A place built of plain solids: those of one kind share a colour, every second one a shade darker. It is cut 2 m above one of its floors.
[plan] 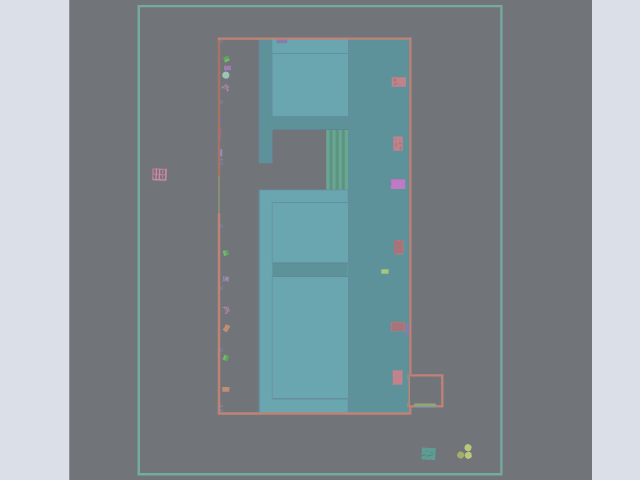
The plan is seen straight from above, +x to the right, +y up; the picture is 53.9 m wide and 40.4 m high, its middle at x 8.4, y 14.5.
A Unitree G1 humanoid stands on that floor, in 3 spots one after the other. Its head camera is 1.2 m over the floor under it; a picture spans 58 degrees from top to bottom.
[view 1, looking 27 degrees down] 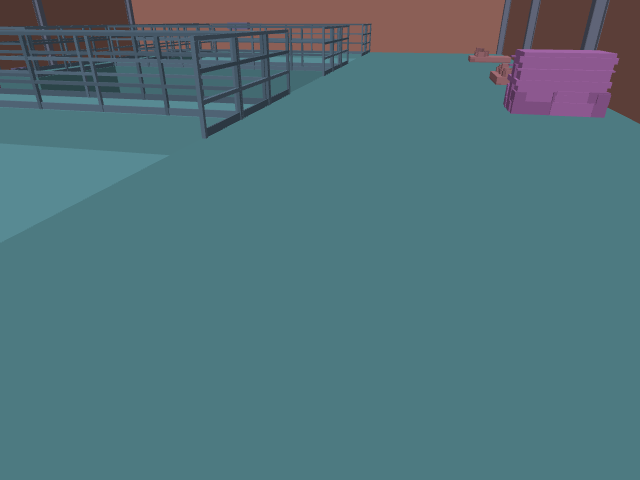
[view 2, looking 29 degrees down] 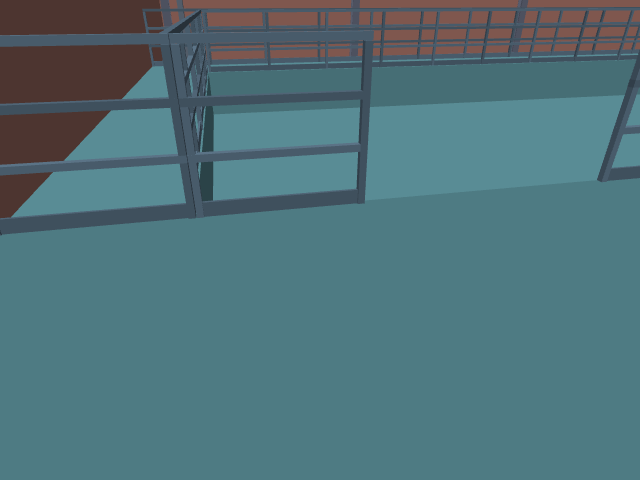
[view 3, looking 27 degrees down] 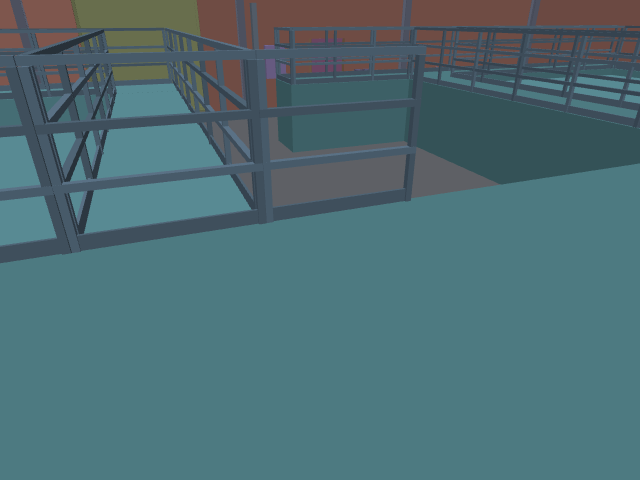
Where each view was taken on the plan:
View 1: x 13.15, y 12.05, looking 103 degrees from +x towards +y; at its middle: raised_floor_bank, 2.64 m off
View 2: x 13.35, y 1.40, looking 168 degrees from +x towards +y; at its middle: raised_floor_bank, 2.48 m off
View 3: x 13.35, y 18.15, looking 159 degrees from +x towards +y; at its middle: raised_floor_bank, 2.64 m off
